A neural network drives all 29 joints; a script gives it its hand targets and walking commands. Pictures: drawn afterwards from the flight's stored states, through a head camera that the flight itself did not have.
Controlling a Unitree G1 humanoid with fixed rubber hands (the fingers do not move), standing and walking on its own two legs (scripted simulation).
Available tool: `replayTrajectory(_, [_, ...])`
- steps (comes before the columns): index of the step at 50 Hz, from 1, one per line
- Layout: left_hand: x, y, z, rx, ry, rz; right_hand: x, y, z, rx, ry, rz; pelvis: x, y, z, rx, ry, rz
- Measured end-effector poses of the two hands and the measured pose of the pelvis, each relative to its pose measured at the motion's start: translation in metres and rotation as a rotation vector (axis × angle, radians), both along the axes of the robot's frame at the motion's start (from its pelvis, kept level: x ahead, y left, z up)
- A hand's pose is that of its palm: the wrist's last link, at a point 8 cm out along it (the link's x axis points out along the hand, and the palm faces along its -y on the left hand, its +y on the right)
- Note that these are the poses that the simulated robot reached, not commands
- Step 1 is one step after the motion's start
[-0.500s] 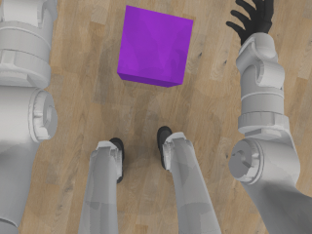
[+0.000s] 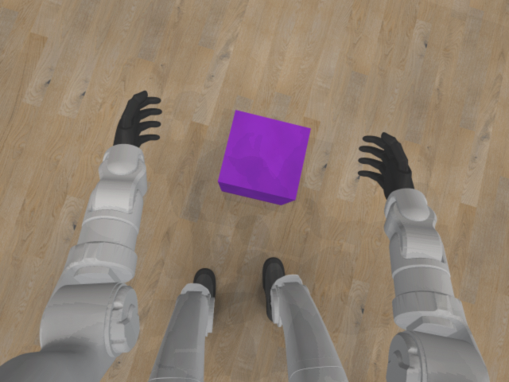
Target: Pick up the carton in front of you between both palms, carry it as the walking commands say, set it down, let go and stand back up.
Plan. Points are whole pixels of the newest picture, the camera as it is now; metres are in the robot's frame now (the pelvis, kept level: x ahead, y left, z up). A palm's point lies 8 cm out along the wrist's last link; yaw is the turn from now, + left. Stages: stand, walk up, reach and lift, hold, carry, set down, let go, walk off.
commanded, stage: let go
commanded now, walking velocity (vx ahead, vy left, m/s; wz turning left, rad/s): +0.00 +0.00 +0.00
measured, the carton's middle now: (261, 163) +0.50 -0.08 -0.57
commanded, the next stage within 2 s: stand in 1.12 s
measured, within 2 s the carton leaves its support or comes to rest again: neither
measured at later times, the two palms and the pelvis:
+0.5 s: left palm (62, 245) +0.31 +0.20 -0.02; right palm (456, 304) +0.22 -0.24 +0.00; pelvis +0.06 +0.00 +0.07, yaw -2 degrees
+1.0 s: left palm (13, 324) +0.23 +0.24 +0.01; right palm (456, 308) +0.22 -0.23 +0.02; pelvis +0.06 +0.01 +0.08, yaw -3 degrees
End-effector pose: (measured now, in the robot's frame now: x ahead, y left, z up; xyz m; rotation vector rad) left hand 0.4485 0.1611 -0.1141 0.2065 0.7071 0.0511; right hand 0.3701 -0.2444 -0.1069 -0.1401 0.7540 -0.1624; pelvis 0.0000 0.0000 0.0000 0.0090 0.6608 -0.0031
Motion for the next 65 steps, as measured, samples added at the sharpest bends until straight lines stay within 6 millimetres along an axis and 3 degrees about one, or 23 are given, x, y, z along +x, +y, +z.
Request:
replayTrajectory(4, [-0.03, 0.005, 0.02, -0.003, 0.004, 0.011, -0.026, -0.008, 0.024, 0.0, 0.019, 0.036, 0.008, -0.005, 0.015, 0.001, -0.08, -0.002])
replayTrajectory(11, [-0.065, 0.012, 0.052, -0.007, 0.009, -0.013, -0.073, -0.015, 0.057, 0.013, 0.031, 0.033, 0.026, -0.01, 0.036, -0.002, -0.21, -0.016])
replayTrajectory(19, [-0.11, 0.025, 0.078, -0.007, 0.03, -0.033, -0.126, -0.007, 0.09, 0.016, 0.04, 0.017, 0.048, -0.009, 0.057, -0.009, -0.365, -0.03])
replayTrajectory(25, [-0.143, 0.043, 0.097, -0.006, 0.042, -0.033, -0.151, 0.002, 0.11, 0.013, 0.047, 0.011, 0.061, -0.002, 0.069, -0.022, -0.484, -0.033])
replayTrajectory(37, [-0.203, 0.079, 0.123, -0.01, 0.075, -0.005, -0.15, 0.021, 0.117, 0.018, 0.037, 0.047, 0.071, 0.015, 0.079, -0.036, -0.654, -0.04])
replayTrajectory(44, [-0.216, 0.082, 0.128, -0.016, 0.083, -0.002, -0.149, 0.024, 0.118, 0.012, 0.04, 0.061, 0.067, 0.016, 0.078, -0.034, -0.717, -0.034])
replayTrajectory(57, [-0.221, 0.064, 0.122, 0.0, 0.07, 0.0, -0.158, -0.001, 0.123, -0.055, 0.061, 0.021, 0.059, 0.001, 0.075, -0.031, -0.742, -0.043])
replayTrajectory(65, [-0.242, 0.108, 0.116, 0.177, 0.162, 0.048, -0.174, -0.039, 0.098, -0.129, 0.111, 0.018, 0.062, -0.005, 0.071, -0.027, -0.671, -0.03])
